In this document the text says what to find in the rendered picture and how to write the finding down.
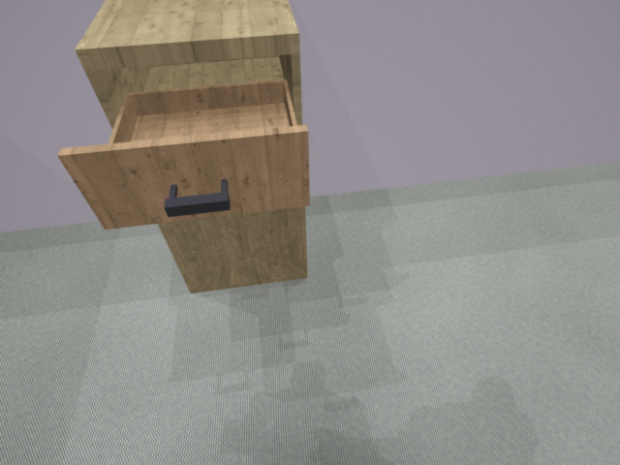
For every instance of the drawer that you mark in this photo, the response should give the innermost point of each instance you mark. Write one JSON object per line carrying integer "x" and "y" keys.
{"x": 194, "y": 137}

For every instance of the handle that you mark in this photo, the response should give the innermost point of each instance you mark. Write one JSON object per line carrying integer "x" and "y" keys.
{"x": 197, "y": 204}

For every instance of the cabinet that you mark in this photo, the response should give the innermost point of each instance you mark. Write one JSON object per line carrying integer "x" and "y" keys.
{"x": 150, "y": 45}

